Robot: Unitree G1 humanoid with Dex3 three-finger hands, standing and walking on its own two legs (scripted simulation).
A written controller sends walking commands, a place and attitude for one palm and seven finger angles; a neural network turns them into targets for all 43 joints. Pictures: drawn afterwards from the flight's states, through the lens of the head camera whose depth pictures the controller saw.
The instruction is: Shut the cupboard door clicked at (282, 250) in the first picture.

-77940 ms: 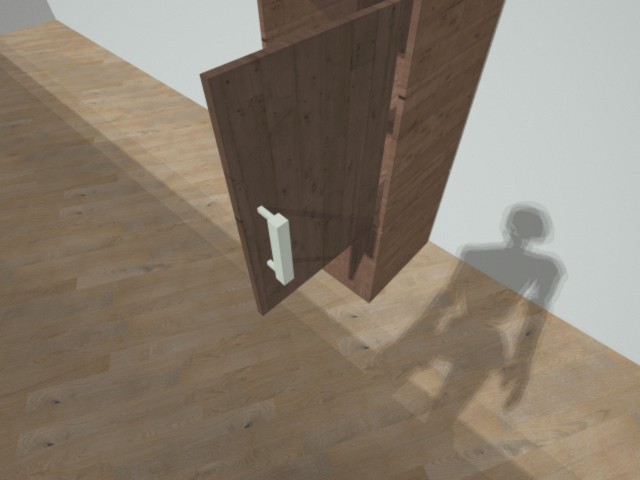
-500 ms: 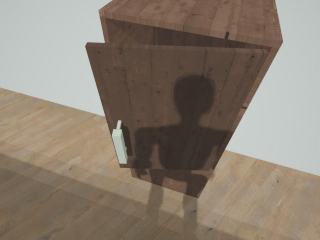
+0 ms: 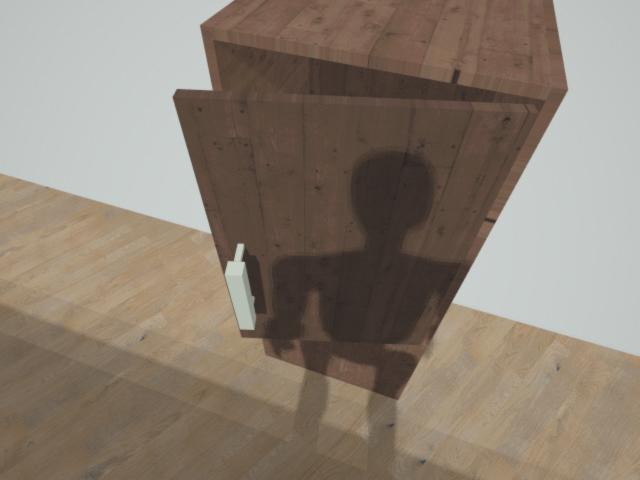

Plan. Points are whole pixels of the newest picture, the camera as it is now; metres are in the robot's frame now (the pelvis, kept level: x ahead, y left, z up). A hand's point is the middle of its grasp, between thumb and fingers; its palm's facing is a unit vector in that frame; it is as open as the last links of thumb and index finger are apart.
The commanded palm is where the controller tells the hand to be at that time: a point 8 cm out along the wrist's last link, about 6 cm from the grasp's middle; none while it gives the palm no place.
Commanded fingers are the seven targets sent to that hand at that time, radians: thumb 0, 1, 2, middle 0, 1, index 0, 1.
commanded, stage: look again from close up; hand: left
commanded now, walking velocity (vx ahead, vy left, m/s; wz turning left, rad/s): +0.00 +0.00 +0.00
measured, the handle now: (244, 287) +0.43 +0.16 -0.10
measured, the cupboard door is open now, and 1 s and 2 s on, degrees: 17 17 17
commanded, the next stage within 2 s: raise the hand and make a fist in 0.20 s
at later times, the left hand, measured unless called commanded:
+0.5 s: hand (172, 427) +0.18 +0.19 -0.03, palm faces +0.25 -0.96 -0.11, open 7.1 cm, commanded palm +0.10 +0.23 -0.07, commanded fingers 0.00 0.90 0.90 -0.38 -0.50 -0.38 -0.50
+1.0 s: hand (191, 463) +0.16 +0.17 -0.08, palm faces -0.02 -1.00 -0.02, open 4.8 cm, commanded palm +0.12 +0.23 -0.07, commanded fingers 0.00 0.90 0.90 -0.84 -1.00 -0.84 -1.00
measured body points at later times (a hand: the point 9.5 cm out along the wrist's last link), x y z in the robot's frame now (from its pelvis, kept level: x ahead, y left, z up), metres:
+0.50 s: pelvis -0.02 -0.02 -0.04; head -0.02 -0.03 +0.41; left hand +0.17 +0.24 -0.02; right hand +0.10 -0.27 -0.14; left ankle -0.01 +0.09 -0.74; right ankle +0.00 -0.10 -0.74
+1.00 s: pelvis -0.06 -0.02 -0.13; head +0.01 -0.02 +0.32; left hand +0.15 +0.23 -0.08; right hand +0.14 -0.24 -0.20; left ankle -0.01 +0.09 -0.74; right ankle +0.00 -0.10 -0.74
